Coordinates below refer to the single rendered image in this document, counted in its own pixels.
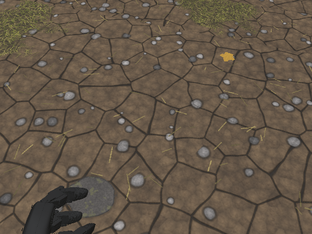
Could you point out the robot left hand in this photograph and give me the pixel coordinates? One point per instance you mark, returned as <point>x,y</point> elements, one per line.
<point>45,219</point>

